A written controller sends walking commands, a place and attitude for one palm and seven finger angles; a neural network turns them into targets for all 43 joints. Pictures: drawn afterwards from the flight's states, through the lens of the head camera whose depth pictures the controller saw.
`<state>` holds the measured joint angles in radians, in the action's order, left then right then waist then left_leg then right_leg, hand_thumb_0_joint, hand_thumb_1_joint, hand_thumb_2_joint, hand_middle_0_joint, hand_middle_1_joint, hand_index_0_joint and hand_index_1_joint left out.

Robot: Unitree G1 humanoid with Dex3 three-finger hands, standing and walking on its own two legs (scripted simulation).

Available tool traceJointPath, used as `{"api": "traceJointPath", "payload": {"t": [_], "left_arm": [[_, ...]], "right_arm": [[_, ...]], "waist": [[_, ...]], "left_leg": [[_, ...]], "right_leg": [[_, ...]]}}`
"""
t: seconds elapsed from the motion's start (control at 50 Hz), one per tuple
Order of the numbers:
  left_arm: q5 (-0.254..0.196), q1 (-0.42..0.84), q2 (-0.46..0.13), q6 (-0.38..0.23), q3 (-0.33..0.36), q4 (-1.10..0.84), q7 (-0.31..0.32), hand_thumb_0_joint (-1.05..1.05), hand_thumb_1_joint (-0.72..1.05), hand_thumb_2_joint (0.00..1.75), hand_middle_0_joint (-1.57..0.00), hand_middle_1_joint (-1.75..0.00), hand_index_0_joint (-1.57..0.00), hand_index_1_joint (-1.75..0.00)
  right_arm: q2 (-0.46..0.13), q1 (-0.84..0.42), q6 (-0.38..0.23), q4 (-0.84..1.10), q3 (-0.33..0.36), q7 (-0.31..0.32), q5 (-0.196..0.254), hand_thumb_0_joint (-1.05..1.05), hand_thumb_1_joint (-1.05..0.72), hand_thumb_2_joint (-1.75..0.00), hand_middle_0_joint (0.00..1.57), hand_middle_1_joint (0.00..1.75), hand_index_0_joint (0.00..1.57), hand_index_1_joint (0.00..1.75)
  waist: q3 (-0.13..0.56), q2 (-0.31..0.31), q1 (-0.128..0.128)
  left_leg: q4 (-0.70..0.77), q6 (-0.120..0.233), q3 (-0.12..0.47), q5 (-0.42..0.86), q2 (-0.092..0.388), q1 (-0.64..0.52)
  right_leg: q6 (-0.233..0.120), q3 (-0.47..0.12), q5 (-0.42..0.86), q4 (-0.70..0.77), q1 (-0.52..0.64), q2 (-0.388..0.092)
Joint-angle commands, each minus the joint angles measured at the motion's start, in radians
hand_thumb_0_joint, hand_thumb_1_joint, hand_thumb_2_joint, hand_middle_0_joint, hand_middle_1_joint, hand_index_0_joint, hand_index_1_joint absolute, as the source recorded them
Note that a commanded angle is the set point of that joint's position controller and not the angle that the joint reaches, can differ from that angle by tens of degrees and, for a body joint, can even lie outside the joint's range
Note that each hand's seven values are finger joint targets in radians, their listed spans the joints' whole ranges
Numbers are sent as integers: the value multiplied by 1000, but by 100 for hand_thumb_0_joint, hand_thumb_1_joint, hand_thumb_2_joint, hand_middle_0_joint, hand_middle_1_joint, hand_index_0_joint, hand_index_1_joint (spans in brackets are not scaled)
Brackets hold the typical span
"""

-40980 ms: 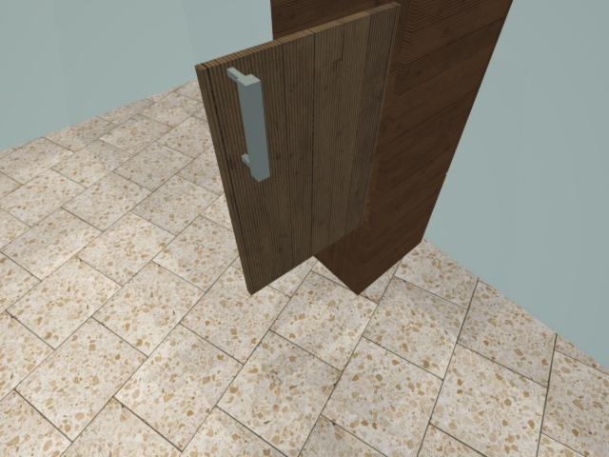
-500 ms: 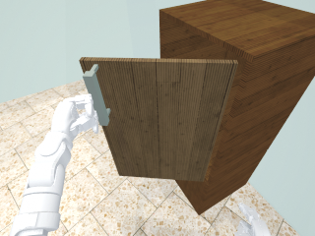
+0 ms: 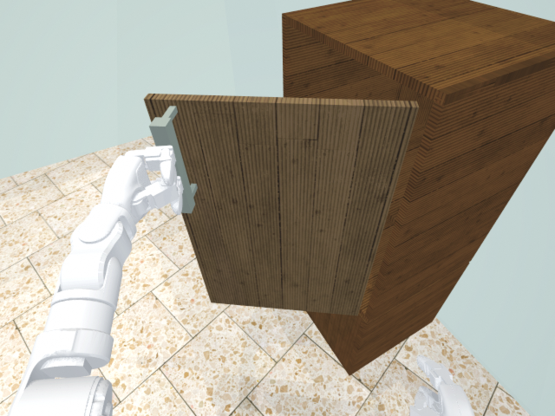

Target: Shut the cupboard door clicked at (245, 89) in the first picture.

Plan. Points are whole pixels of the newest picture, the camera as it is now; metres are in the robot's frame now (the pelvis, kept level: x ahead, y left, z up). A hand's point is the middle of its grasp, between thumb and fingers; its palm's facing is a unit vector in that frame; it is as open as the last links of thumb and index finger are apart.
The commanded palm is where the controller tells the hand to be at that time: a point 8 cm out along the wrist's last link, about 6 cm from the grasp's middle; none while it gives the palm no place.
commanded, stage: push the door shut along its arc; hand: left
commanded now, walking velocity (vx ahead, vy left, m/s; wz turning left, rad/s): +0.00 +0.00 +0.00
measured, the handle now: (179, 161) +0.45 +0.18 +0.16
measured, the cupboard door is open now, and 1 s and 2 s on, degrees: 55 38 22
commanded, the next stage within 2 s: pull the fist back off the door in 1.56 s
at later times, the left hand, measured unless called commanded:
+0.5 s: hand (192, 162) +0.44 +0.15 +0.17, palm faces -0.21 -0.98 -0.04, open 3.2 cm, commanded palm +0.43 +0.19 +0.16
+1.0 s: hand (231, 145) +0.48 +0.10 +0.17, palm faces -0.34 -0.94 -0.03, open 3.1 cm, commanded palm +0.49 +0.15 +0.16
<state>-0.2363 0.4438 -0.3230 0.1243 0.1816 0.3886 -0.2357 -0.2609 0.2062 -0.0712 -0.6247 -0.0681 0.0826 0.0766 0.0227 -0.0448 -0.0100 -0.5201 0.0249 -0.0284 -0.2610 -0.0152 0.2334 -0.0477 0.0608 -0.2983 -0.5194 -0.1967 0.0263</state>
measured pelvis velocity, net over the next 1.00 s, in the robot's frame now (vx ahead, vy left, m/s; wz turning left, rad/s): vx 0.00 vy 0.01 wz -0.01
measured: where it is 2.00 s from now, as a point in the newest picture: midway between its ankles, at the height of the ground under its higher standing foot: outside the picture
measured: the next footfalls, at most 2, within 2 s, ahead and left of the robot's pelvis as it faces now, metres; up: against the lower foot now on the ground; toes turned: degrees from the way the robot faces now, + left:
none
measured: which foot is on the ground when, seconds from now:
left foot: down 0.00-1.00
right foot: down 0.00-1.00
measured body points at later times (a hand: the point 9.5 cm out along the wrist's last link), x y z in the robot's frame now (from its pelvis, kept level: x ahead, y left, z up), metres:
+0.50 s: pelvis +0.00 +0.01 +0.00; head +0.02 +0.00 +0.44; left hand +0.44 +0.21 +0.17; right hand +0.09 -0.26 -0.12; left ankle +0.01 +0.10 -0.73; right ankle -0.01 -0.08 -0.73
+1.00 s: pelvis +0.00 +0.01 -0.01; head +0.05 +0.00 +0.44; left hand +0.49 +0.15 +0.18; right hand +0.04 -0.27 -0.13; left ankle +0.01 +0.10 -0.73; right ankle -0.01 -0.09 -0.73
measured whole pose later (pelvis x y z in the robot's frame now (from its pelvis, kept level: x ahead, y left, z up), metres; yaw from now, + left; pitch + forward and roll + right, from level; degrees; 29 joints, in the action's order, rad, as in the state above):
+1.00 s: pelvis +0.00 +0.01 -0.01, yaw +0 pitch +7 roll +0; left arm -0.19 1.03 -0.39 -0.16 0.17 1.15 -0.41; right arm -0.30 0.35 -0.12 -0.73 -0.03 0.06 0.04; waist 0.04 -0.04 -0.12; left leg -0.64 0.04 -0.04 -0.30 -0.02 0.47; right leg -0.04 0.05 -0.34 -0.64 -0.44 0.02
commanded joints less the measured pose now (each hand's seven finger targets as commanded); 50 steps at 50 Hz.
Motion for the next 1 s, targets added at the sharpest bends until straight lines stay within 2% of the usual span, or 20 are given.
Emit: {"api": "traceJointPath", "payload": {"t": [0.0, 0.06, 0.12, 0.14, 0.2, 0.26, 0.3, 0.32, 0.4, 0.42, 0.48, 0.52, 0.6, 0.66, 0.7, 0.78, 0.86, 0.92, 0.96, 0.98], "left_arm": [[-20, 515, -199, -88, 50, -106, -24, 0, 90, 90, -130, -150, -130, -150], [-20, 589, -165, -117, 15, -87, -42, 0, 90, 90, -130, -150, -130, -150], [-20, 612, -187, -139, 24, -4, -52, 0, 90, 90, -130, -150, -130, -150], [-22, 659, -168, -147, 3, 18, -58, 0, 90, 90, -130, -150, -130, -150], [-16, 703, -210, -178, 26, 74, -69, 0, 90, 90, -130, -150, -130, -150], [-19, 764, -176, -203, -2, 149, -91, 0, 90, 90, -130, -150, -130, -150], [-14, 763, -245, -224, 48, 193, -98, 0, 90, 90, -130, -150, -130, -150], [-15, 793, -208, -232, 19, 199, -107, 0, 90, 90, -130, -150, -130, -150], [-15, 822, -225, -266, 27, 249, -131, 0, 90, 90, -130, -150, -130, -150], [-16, 848, -183, -271, -10, 256, -139, 0, 90, 90, -130, -150, -130, -150], [-18, 889, -171, -284, -10, 266, -144, 0, 90, 90, -130, -150, -130, -150], [-17, 914, -175, -286, -10, 294, -142, 0, 90, 90, -130, -150, -130, -150], [-3, 948, -223, -308, 36, 322, -123, 0, 90, 90, -130, -150, -130, -150], [8, 992, -196, -319, 16, 364, -124, 0, 90, 90, -130, -150, -130, -150], [10, 976, -255, -330, 62, 384, -127, 0, 90, 90, -130, -150, -130, -150], [18, 1043, -238, -334, 38, 460, -145, 0, 90, 90, -130, -150, -130, -150], [17, 1116, -225, -344, 12, 497, -167, 0, 90, 90, -130, -150, -130, -150], [11, 1141, -214, -343, 4, 540, -180, 0, 90, 90, -130, -150, -130, -150], [17, 1180, -281, -342, 52, 575, -183, 0, 90, 90, -130, -150, -130, -150], [21, 1188, -260, -342, 29, 575, -190, 0, 90, 90, -130, -150, -130, -150]], "right_arm": [[-140, -77, -45, 134, 54, 9, 5, 0, -90, -90, 20, 30, 20, 30], [-139, -63, -53, 133, 57, 8, 7, 0, -90, -90, 20, 30, 20, 30], [-150, -41, -56, 118, 61, 8, 5, 0, -90, -90, 20, 30, 20, 30], [-150, -34, -57, 110, 61, 8, 5, 0, -90, -90, 20, 30, 20, 30], [-162, -3, -62, 91, 69, 6, 0, 0, -90, -90, 20, 30, 20, 30], [-163, 18, -70, 79, 70, 4, 0, 0, -90, -90, 20, 30, 20, 30], [-176, 41, -69, 68, 75, 3, -4, 0, -90, -90, 20, 30, 20, 30], [-171, 39, -72, 73, 74, 1, -4, 0, -90, -90, 20, 30, 20, 30], [-182, 69, -77, 61, 81, -2, -6, 0, -90, -90, 20, 30, 20, 30], [-178, 68, -80, 62, 79, -3, -5, 0, -90, -90, 20, 30, 20, 30], [-183, 89, -88, 54, 85, -6, -9, 0, -90, -90, 20, 30, 20, 30], [-185, 99, -86, 45, 86, -7, -11, 0, -90, -90, 20, 30, 20, 30], [-192, 127, -83, 36, 90, -12, -20, 0, -90, -90, 20, 30, 20, 30], [-186, 136, -81, 29, 90, -15, -23, 0, -90, -90, 20, 30, 20, 30], [-195, 148, -77, 27, 93, -15, -26, 0, -90, -90, 20, 30, 20, 30], [-195, 160, -73, 20, 92, -14, -27, 0, -90, -90, 20, 30, 20, 30], [-202, 176, -77, 6, 95, -11, -29, 0, -90, -90, 20, 30, 20, 30], [-209, 193, -79, -7, 99, -9, -32, 0, -90, -90, 20, 30, 20, 30], [-217, 213, -79, -23, 100, -7, -37, 0, -90, -90, 20, 30, 20, 30], [-216, 212, -80, -18, 99, -9, -35, 0, -90, -90, 20, 30, 20, 30]], "waist": [[186, 67, -32], [242, 17, -39], [236, 63, -45], [227, 62, -60], [266, 57, -58], [274, 46, -73], [285, 62, -63], [293, 45, -72], [318, 37, -75], [308, 29, -86], [332, 2, -90], [323, 34, -98], [366, 40, -87], [349, 44, -102], [373, 44, -89], [331, 61, -118], [344, 37, -141], [362, 67, -152], [375, 65, -157], [382, 47, -160]], "left_leg": [[40, 23, 46, 122, 7, -110], [35, 21, 54, 149, 5, -138], [32, 25, 57, 139, 6, -111], [29, 26, 55, 130, 5, -110], [22, 26, 64, 143, 6, -120], [13, 26, 65, 144, 3, -115], [6, 27, 66, 157, 4, -101], [6, 27, 65, 169, 4, -107], [-14, 24, 68, 203, 7, -127], [-12, 23, 70, 199, 7, -124], [-22, 16, 84, 227, 14, -173], [-25, 18, 86, 232, 14, -158], [-32, 17, 84, 271, 14, -159], [-40, 15, 83, 279, 16, -149], [-45, 18, 76, 286, 14, -140], [-53, 19, 71, 230, 10, -88], [-68, 20, 73, 216, 8, -92], [-78, 23, 78, 200, 7, -80], [-86, 24, 78, 189, 6, -52], [-89, 24, 77, 184, 3, -44]], "right_leg": [[27, -69, 192, 100, -66, -35], [20, -59, 214, 83, -77, -30], [22, -61, 206, 81, -81, -31], [25, -62, 201, 82, -101, -30], [18, -58, 200, 69, -99, -28], [18, -53, 206, 57, -129, -23], [16, -57, 219, 51, -108, -26], [17, -54, 237, 42, -121, -24], [14, -49, 261, 26, -139, -20], [15, -45, 257, 22, -160, -18], [12, -37, 250, 11, -207, -11], [14, -34, 254, 6, -209, -10], [12, -32, 281, -12, -189, -12], [16, -33, 293, -17, -215, -8], [14, -37, 305, -21, -189, -10], [20, -45, 290, -20, -227, -8], [21, -46, 276, -25, -265, -5], [23, -45, 259, -30, -280, -3], [23, -51, 260, -32, -276, -5], [23, -54, 257, -36, -283, -6]]}}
